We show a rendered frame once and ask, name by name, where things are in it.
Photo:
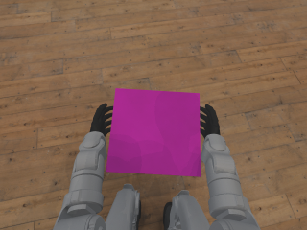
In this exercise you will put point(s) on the left robot forearm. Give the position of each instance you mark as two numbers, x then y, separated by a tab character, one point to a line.
85	191

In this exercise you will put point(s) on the carton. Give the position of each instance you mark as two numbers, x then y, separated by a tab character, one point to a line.
155	132

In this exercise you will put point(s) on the right robot forearm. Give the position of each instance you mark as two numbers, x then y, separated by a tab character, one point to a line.
225	192

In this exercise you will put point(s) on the robot left upper arm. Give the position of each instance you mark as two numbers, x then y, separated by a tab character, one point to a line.
83	222

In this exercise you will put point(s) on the robot left hand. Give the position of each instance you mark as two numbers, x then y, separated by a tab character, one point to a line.
99	122

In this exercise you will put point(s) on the robot right hand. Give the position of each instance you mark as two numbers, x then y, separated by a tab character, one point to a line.
211	124

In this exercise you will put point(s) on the robot right upper arm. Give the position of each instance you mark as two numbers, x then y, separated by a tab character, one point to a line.
230	224

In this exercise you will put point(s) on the left robot thigh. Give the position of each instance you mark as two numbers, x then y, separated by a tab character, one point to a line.
124	207

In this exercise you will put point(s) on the robot right foot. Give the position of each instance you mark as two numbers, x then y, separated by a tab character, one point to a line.
166	215

